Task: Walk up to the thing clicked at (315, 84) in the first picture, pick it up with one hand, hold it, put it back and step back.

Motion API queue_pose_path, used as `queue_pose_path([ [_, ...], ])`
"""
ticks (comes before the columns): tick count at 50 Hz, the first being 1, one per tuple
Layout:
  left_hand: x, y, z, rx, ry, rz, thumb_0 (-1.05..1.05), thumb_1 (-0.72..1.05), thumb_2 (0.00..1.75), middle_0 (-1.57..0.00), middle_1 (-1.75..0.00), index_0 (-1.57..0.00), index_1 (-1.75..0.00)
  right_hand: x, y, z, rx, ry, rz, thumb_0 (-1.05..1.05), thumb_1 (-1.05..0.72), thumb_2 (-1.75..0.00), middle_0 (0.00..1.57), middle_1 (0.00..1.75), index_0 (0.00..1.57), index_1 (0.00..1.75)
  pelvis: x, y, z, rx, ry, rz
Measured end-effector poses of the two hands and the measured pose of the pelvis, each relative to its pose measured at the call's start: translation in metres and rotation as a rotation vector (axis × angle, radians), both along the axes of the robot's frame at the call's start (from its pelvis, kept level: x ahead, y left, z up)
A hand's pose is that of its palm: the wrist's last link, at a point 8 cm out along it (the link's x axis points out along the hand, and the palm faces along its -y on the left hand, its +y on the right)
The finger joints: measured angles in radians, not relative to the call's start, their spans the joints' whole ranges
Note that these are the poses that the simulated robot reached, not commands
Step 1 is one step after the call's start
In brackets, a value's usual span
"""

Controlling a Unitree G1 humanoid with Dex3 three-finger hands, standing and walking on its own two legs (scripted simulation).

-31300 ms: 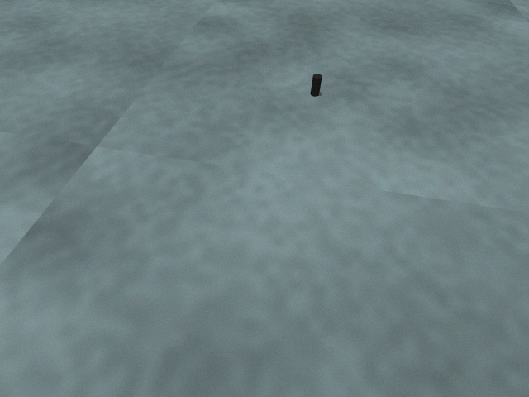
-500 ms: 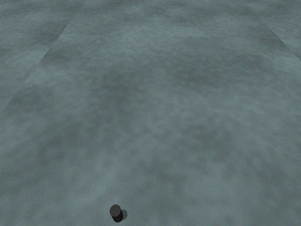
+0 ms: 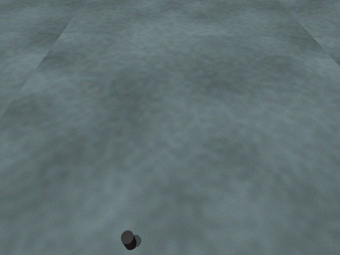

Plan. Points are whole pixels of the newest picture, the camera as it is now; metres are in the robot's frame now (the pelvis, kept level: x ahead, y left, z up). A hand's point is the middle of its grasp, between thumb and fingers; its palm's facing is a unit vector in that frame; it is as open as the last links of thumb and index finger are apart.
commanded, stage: stand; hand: left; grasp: from the side
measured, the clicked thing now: (129, 240) +0.31 +0.21 -0.71
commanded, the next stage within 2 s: step back in 0.78 s
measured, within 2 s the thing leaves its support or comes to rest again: neither
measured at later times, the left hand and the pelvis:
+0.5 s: hand out of the picture +0.08 +0.25 -0.16, palm faces +0.00 -0.94 -0.34, open 7.4 cm; pelvis +0.01 +0.00 +0.00, yaw +0 degrees
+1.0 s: hand out of the picture +0.08 +0.28 -0.17, palm faces -0.02 -0.93 -0.37, open 7.4 cm; pelvis -0.02 +0.02 -0.01, yaw +0 degrees
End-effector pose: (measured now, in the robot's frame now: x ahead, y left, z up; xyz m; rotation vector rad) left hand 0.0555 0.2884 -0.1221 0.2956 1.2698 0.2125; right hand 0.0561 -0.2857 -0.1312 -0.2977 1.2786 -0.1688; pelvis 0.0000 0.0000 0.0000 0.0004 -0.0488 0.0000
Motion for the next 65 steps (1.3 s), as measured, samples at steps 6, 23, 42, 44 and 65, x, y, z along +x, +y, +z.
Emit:
queue_pose_path([
  [6,0.012,0.001,0.002,-0.001,-0.024,-0.005,0.01,0.9,0.9,-0.2,-0.3,-0.2,-0.3,0.012,0.0,0.003,-0.005,-0.028,0.004,0.01,-0.91,-0.9,0.2,0.3,0.2,0.3,0.004,0.001,0.001,0.0,0.002,-0.001],
  [23,0.018,0.006,0.002,0.005,-0.003,0.0,0.01,0.9,0.9,-0.2,-0.3,-0.2,-0.3,0.022,-0.002,0.005,-0.011,-0.021,0.006,0.01,-0.91,-0.9,0.2,0.3,0.2,0.3,0.013,0.002,0.001,0.002,0.014,-0.003],
  [42,0.026,0.007,0.003,0.008,-0.038,0.013,0.01,0.9,0.9,-0.2,-0.3,-0.2,-0.3,0.028,-0.007,0.004,-0.01,-0.038,-0.002,0.01,-0.91,-0.9,0.2,0.3,0.2,0.3,0.009,0.0,-0.001,-0.004,0.016,0.003],
  [44,0.024,0.012,0.002,0.017,-0.043,0.012,0.01,0.9,0.9,-0.21,-0.3,-0.2,-0.3,0.028,-0.01,0.004,-0.019,-0.043,-0.005,0.01,-0.91,-0.9,0.2,0.3,0.2,0.3,0.001,0.002,-0.004,-0.009,0.016,0.005],
  [65,0.005,0.078,-0.023,-0.008,-0.094,-0.064,0.01,0.9,0.9,-0.2,-0.3,-0.2,-0.3,-0.072,0.049,0.02,-0.126,0.033,-0.018,0.01,-0.9,-0.9,0.2,0.3,0.2,0.3,-0.069,0.071,-0.012,-0.041,0.038,-0.004],
])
